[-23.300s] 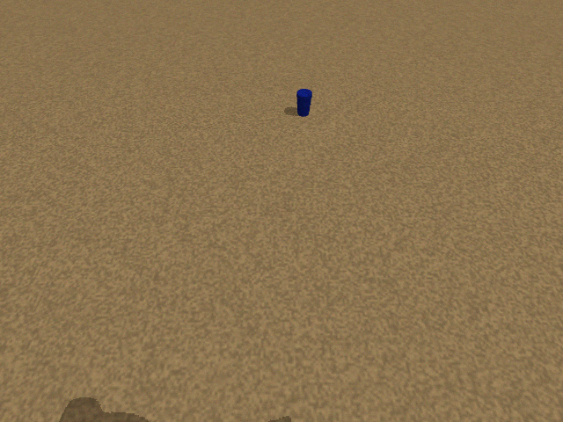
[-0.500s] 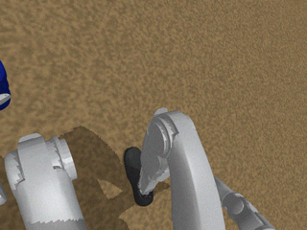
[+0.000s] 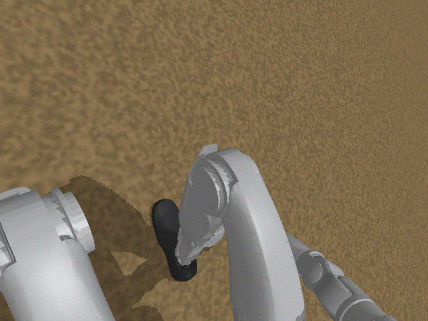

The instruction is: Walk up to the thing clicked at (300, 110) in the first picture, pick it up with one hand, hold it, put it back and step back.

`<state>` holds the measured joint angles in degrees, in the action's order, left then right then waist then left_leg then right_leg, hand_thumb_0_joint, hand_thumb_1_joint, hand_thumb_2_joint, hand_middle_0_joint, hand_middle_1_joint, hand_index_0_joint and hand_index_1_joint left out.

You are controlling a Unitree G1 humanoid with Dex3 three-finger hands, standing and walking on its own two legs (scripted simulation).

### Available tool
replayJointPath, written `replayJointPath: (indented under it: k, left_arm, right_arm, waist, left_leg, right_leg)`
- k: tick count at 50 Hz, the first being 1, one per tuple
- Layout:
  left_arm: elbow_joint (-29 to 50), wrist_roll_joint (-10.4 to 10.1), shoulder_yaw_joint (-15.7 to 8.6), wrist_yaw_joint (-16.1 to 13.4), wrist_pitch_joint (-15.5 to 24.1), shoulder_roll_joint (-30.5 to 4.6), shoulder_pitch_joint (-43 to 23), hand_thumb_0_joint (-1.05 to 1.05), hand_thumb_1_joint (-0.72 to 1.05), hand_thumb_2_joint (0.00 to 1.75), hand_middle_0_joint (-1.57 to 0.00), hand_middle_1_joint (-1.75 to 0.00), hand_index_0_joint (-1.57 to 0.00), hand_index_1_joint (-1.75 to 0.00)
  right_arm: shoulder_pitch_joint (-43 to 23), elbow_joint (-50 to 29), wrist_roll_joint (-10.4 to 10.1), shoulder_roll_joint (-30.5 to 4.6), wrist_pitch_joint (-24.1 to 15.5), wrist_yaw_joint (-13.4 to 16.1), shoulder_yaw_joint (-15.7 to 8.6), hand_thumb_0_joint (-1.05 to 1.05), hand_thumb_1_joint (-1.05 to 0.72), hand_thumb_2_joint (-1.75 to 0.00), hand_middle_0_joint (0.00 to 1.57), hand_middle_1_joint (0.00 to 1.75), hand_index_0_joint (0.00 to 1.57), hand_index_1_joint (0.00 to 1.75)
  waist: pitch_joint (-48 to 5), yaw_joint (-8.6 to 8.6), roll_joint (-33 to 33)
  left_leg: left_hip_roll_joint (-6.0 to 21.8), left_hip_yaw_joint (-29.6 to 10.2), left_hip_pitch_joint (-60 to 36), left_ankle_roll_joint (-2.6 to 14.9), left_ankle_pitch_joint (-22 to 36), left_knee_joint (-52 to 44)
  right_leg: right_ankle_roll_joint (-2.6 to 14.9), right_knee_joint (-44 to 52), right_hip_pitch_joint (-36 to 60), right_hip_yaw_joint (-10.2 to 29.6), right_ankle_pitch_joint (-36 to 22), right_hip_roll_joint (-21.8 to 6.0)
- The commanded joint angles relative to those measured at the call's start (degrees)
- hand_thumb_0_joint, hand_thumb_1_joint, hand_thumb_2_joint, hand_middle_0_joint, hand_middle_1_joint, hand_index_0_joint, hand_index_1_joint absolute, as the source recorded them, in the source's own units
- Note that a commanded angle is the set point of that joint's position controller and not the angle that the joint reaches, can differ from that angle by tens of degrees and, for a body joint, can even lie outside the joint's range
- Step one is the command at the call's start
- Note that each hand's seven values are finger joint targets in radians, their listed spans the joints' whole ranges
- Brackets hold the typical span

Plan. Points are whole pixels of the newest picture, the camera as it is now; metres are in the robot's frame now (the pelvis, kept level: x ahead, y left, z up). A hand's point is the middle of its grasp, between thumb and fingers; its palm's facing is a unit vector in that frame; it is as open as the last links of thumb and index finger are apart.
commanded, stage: lower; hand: left
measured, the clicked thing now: out of the picture +0.44 +0.29 -0.21
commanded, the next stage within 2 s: loosen in 0.22 s
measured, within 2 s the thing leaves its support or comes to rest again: rests again in 1.28 s
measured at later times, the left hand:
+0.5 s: hand out of the picture +0.45 +0.30 -0.19, palm faces +0.40 -0.91 -0.03, open 11.9 cm
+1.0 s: hand out of the picture +0.45 +0.30 -0.18, palm faces +0.40 -0.91 -0.02, open 15.7 cm
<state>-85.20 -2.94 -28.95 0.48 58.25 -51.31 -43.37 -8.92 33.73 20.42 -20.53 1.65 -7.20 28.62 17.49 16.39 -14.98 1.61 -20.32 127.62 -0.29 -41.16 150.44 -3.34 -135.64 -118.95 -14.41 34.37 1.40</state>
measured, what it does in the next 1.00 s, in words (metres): stands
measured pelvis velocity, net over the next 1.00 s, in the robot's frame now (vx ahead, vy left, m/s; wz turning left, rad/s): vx -0.01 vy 0.00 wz -0.03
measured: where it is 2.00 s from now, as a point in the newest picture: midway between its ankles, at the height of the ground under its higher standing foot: (129, 283)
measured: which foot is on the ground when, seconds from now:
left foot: down 0.00-1.00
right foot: down 0.00-1.00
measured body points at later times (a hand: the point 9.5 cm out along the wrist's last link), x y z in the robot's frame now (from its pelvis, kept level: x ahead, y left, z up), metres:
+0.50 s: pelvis -0.01 +0.00 +0.00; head +0.24 +0.20 +0.32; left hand +0.42 +0.35 -0.19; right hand +0.15 -0.24 -0.03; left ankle +0.08 +0.12 -0.26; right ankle +0.14 -0.12 -0.26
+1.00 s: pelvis -0.01 +0.00 +0.00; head +0.24 +0.20 +0.32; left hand +0.42 +0.35 -0.18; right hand +0.15 -0.24 -0.03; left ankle +0.08 +0.12 -0.26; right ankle +0.14 -0.12 -0.26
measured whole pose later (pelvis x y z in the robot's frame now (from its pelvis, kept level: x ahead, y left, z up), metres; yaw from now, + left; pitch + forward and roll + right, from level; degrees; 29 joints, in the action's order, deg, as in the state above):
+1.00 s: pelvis -0.01 +0.00 +0.00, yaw -2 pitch +13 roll -19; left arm -88.8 -3.6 -28.4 -0.6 61.7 -54.9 -44.1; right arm -9.9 31.5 21.3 -20.9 2.1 -6.9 32.0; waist 18.2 16.8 -16.9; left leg 2.5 -22.4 126.4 0.3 -41.3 150.8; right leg -4.1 -133.9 -117.4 -15.8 32.9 3.0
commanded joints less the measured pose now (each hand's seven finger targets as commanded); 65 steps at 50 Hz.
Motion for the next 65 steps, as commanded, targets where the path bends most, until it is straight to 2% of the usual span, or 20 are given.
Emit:
replayJointPath:
  k: [1,5,9,16,17,20,22,25,27,28,31,35,48,51,54,57,60,62,64,65]
  left_arm:
    - [11.5,-1.2,-1.3,-0.3,7.4,-11.6,-18.1,0.0,0.01,1.23,-1.19,-1.36,-1.2,-1.37]
    - [10.8,-0.4,-0.6,-1.0,7.8,-11.6,-18.0,0.0,0.02,1.24,-1.19,-1.36,-1.2,-1.38]
    - [11.2,-0.6,-1.0,-1.3,8.4,-13.5,-17.6,0.0,-0.01,1.23,-1.2,-1.36,-1.21,-1.37]
    - [9.5,-0.9,-0.9,-2.0,8.8,-13.3,-16.4,0.0,-0.01,1.22,-1.2,-1.36,-1.21,-1.37]
    - [9.3,-0.9,-0.4,-1.9,8.9,-12.9,-16.2,0.0,0.0,1.14,-1.19,-1.32,-1.22,-1.3]
    - [10.0,-1.0,-0.4,-2.2,9.1,-13.3,-16.9,0.0,-0.17,0.9,-1.03,-1.08,-1.07,-1.06]
    - [8.9,-1.0,-0.2,-2.1,9.1,-12.9,-16.6,0.0,-0.25,0.74,-0.98,-0.99,-1.02,-0.97]
    - [9.7,-0.8,-0.2,-2.1,9.1,-13.6,-17.2,0.0,-0.39,0.59,-0.92,-0.88,-0.95,-0.86]
    - [9.0,-0.8,-0.1,-2.1,9.1,-13.6,-16.9,0.0,-0.46,0.56,-0.83,-0.77,-0.86,-0.76]
    - [7.7,-0.6,0.1,-2.1,8.9,-12.9,-16.0,0.0,-0.38,0.64,-0.91,-0.85,-0.9,-0.84]
    - [6.1,-0.7,0.1,-1.9,8.2,-12.2,-15.1,0.0,-0.45,0.47,-0.67,-0.63,-0.67,-0.62]
    - [4.6,-0.6,0.4,-1.7,7.6,-12.2,-14.5,0.0,-0.49,0.33,-0.52,-0.47,-0.53,-0.46]
    - [4.7,-1.0,0.2,-1.1,7.6,-12.3,-14.2,0.0,-0.61,0.1,-0.23,-0.17,-0.23,-0.17]
    - [5.7,-1.2,0.1,-0.6,7.9,-11.9,-14.1,0.0,-0.61,0.14,-0.16,-0.17,-0.16,-0.18]
    - [8.5,-1.3,-0.9,0.3,8.3,-15.0,-14.7,0.0,-0.61,0.11,-0.12,-0.12,-0.12,-0.13]
    - [13.8,-1.5,-6.0,0.7,7.5,-19.8,-12.6,0.0,-0.61,0.07,-0.09,-0.07,-0.08,-0.08]
    - [20.4,-1.7,-8.5,2.2,5.3,-20.7,-10.3,0.0,-0.61,0.05,-0.08,-0.06,-0.07,-0.07]
    - [23.0,-2.1,-8.0,4.1,2.7,-18.0,-7.9,0.0,-0.61,0.06,-0.07,-0.06,-0.06,-0.07]
    - [24.4,-2.7,-5.1,6.3,-0.4,-12.8,-5.4,0.0,-0.61,0.03,-0.07,-0.04,-0.06,-0.05]
    - [26.2,-3.4,-1.9,7.5,-1.8,-8.9,-5.3,0.0,-0.61,0.04,-0.06,-0.04,-0.05,-0.05]
  right_arm:
    - [4.2,-0.4,0.4,-21.0,0.6,1.2,-5.4,0.0,-0.91,-0.91,0.2,0.3,0.2,0.3]
    - [3.2,-0.6,0.7,-21.6,0.9,1.2,-5.1,0.0,-0.91,-0.91,0.2,0.3,0.2,0.3]
    - [3.0,-0.9,1.0,-21.4,0.9,1.3,-4.2,0.0,-0.91,-0.91,0.2,0.3,0.2,0.3]
    - [2.3,-0.9,1.1,-22.0,1.1,1.4,-3.9,0.0,-0.91,-0.91,0.2,0.3,0.2,0.3]
    - [2.3,-0.9,1.3,-21.8,1.0,1.4,-3.6,0.0,-0.91,-0.9,0.2,0.3,0.2,0.3]
    - [2.0,-1.3,1.3,-21.7,0.9,1.4,-3.5,0.0,-0.92,-0.9,0.2,0.3,0.2,0.3]
    - [2.1,-1.4,1.3,-21.8,1.0,1.3,-3.5,0.0,-0.92,-0.9,0.2,0.3,0.2,0.3]
    - [1.6,-1.3,1.3,-22.1,0.8,1.4,-3.6,0.0,-0.92,-0.9,0.2,0.3,0.2,0.3]
    - [2.0,-1.5,1.3,-22.2,0.9,1.4,-3.5,0.0,-0.92,-0.9,0.2,0.3,0.2,0.3]
    - [1.5,-1.6,1.2,-22.1,0.9,1.4,-3.5,0.0,-0.91,-0.9,0.2,0.3,0.2,0.3]
    - [1.9,-1.7,1.1,-22.1,0.9,1.5,-3.5,0.0,-0.91,-0.9,0.2,0.3,0.2,0.3]
    - [1.8,-1.9,1.0,-22.0,1.2,1.5,-3.4,0.0,-0.91,-0.9,0.2,0.3,0.2,0.3]
    - [2.0,-2.3,0.9,-21.7,1.1,1.5,-3.4,0.0,-0.91,-0.9,0.2,0.3,0.2,0.3]
    - [1.9,-2.3,0.8,-21.8,1.2,1.6,-3.6,0.0,-0.91,-0.9,0.2,0.3,0.2,0.3]
    - [1.8,-2.3,0.5,-22.0,1.2,1.7,-3.5,0.0,-0.91,-0.9,0.2,0.3,0.2,0.3]
    - [2.9,-2.4,0.3,-22.0,1.8,1.9,-4.4,0.0,-0.91,-0.9,0.2,0.3,0.2,0.3]
    - [4.1,-2.2,-0.3,-21.7,2.4,2.0,-6.2,0.0,-0.92,-0.9,0.2,0.3,0.2,0.3]
    - [5.2,-2.4,-1.2,-21.2,2.8,2.2,-7.9,0.0,-0.93,-0.91,0.2,0.3,0.2,0.3]
    - [5.8,-2.5,-2.5,-20.9,2.7,2.3,-9.8,0.0,-0.93,-0.91,0.2,0.3,0.2,0.3]
    - [6.4,-2.6,-3.2,-21.1,2.5,2.4,-11.1,0.0,-0.93,-0.91,0.2,0.3,0.2,0.3]
  waist:
    - [-37.0,7.67,35.3]
    - [-34.7,8.17,38.0]
    - [-35.0,8.05,36.9]
    - [-33.0,8.5,36.3]
    - [-33.2,8.83,36.1]
    - [-32.8,8.27,35.8]
    - [-33.1,8.98,35.1]
    - [-31.8,8.34,36.3]
    - [-32.4,8.81,35.8]
    - [-31.5,8.65,34.9]
    - [-30.6,9.1,33.5]
    - [-29.9,8.88,32.4]
    - [-30.6,8.52,32.4]
    - [-30.2,8.35,33.0]
    - [-30.9,7.4,35.4]
    - [-35.3,4.29,37.9]
    - [-38.8,2.06,42.1]
    - [-40.9,1.39,43.4]
    - [-40.4,1.06,43.0]
    - [-40.2,1.81,40.9]
  left_leg:
    - [3.4,4.1,-26.3,-1.47,11.6,-18.1]
    - [4.0,2.2,-29.0,-2.42,12.2,-19.8]
    - [3.7,3.2,-27.1,-1.74,11.6,-18.5]
    - [4.1,2.2,-26.9,-1.8,10.5,-18.7]
    - [4.0,2.4,-26.8,-1.66,11.1,-18.4]
    - [3.9,2.5,-26.3,-1.53,11.0,-18.4]
    - [3.9,2.6,-26.1,-1.42,10.7,-18.0]
    - [4.2,2.1,-26.6,-1.66,9.6,-18.9]
    - [4.2,2.0,-26.6,-1.64,9.6,-18.9]
    - [4.2,1.9,-25.8,-1.62,8.8,-19.0]
    - [4.1,2.0,-25.1,-1.33,8.6,-18.9]
    - [3.9,2.1,-23.7,-1.09,6.9,-18.9]
    - [4.0,2.4,-23.7,-0.97,7.5,-18.9]
    - [4.3,1.9,-24.8,-1.28,8.0,-19.3]
    - [4.5,1.7,-25.5,-1.5,8.7,-19.9]
    - [4.3,2.9,-27.6,-1.71,11.4,-19.7]
    - [4.3,3.7,-30.6,-2.24,13.6,-21.1]
    - [4.2,4.4,-31.6,-2.38,14.5,-22.1]
    - [4.0,5.0,-30.3,-2.3,13.5,-23.1]
    - [3.7,5.5,-28.5,-1.89,12.6,-22.8]
  right_leg:
    - [2.99,8.9,18.9,-4.6,-12.4,3.4]
    - [3.16,7.6,15.9,-5.6,-12.4,3.2]
    - [3.04,8.6,18.7,-5.4,-12.5,3.7]
    - [3.02,8.7,17.5,-6.0,-11.8,3.9]
    - [2.95,8.9,18.4,-6.0,-12.5,4.0]
    - [2.98,8.9,18.2,-5.8,-12.4,4.1]
    - [2.91,9.2,18.5,-6.0,-12.2,4.2]
    - [3.13,8.9,17.1,-6.0,-11.3,4.1]
    - [3.11,8.8,17.6,-6.3,-11.3,4.2]
    - [3.14,8.9,17.0,-6.3,-10.7,4.2]
    - [2.97,9.4,16.9,-6.5,-10.7,4.2]
    - [2.92,10.1,16.8,-6.5,-9.5,4.3]
    - [3.13,10.3,17.7,-6.6,-9.9,4.7]
    - [3.2,9.7,16.8,-6.7,-10.1,4.6]
    - [3.36,9.0,17.2,-6.6,-10.4,4.4]
    - [3.53,8.7,19.1,-5.7,-11.8,4.3]
    - [3.83,8.1,18.7,-5.0,-12.6,3.8]
    - [4.1,8.2,18.3,-4.4,-12.9,3.6]
    - [4.4,8.3,15.9,-4.0,-12.3,3.3]
    - [4.35,9.1,16.1,-3.8,-12.4,3.3]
